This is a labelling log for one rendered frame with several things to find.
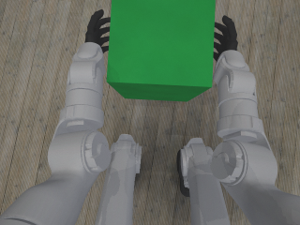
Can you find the right robot hand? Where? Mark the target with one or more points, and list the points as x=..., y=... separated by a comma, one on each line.
x=228, y=41

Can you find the carton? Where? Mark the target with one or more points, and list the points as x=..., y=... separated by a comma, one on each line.
x=161, y=49

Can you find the robot left thigh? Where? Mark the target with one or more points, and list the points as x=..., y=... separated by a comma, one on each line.
x=116, y=201

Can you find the left robot hand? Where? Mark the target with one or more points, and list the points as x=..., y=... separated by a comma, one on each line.
x=94, y=32

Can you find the robot right forearm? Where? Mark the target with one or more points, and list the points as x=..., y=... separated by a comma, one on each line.
x=237, y=101

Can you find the right robot upper arm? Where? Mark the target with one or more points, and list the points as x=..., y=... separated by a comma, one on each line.
x=248, y=172

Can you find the left robot upper arm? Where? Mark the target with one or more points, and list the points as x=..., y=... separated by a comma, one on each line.
x=76, y=159

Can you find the left robot shin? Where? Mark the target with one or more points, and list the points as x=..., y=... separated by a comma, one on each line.
x=125, y=137

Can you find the robot left forearm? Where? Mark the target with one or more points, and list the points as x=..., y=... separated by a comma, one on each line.
x=84, y=92

